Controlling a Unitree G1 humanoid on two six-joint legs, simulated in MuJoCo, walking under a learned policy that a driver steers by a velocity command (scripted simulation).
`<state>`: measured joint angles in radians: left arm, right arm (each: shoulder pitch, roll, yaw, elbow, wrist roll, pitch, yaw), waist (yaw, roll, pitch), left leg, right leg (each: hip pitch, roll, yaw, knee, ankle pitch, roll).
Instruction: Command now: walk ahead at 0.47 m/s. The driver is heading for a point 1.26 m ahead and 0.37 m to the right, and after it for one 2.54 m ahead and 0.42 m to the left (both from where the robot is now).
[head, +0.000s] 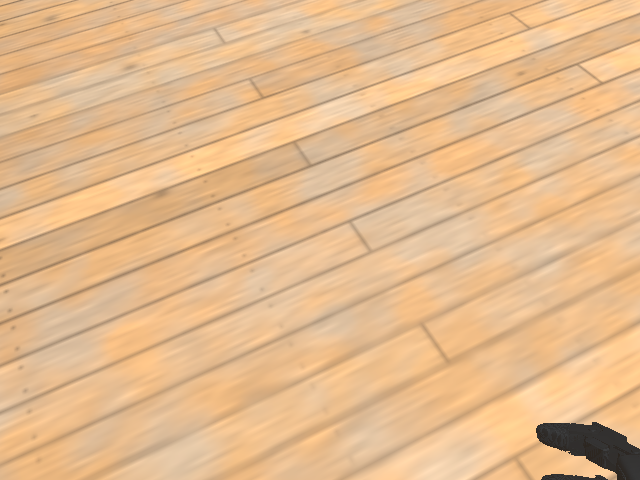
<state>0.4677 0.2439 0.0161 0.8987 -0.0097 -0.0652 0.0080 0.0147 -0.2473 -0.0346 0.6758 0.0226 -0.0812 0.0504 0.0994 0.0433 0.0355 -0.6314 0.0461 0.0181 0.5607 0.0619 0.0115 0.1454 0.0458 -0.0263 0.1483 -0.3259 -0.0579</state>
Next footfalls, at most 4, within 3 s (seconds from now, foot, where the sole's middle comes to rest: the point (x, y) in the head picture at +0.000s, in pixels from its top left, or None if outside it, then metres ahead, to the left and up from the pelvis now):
0.10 left None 0.25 0.12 -0.77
0.62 right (457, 453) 0.53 -0.15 -0.77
1.12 left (413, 309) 0.87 -0.06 -0.77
1.62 right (567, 291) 0.94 -0.43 -0.77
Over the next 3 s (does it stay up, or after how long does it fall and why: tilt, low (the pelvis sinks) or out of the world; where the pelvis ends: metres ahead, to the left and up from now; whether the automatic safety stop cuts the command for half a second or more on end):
stays up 1.56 -0.53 0.01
